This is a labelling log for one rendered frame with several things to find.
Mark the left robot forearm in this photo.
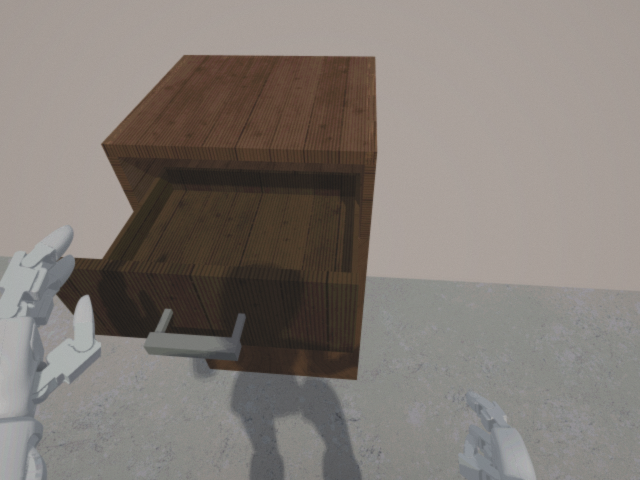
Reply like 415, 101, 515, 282
0, 417, 47, 480

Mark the robot right hand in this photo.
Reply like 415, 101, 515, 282
458, 391, 536, 480

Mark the robot left hand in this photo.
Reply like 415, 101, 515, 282
0, 225, 101, 419

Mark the handle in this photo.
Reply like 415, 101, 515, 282
143, 309, 246, 361

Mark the cabinet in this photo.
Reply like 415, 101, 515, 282
101, 55, 377, 380

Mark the drawer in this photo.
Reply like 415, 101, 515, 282
56, 167, 361, 353

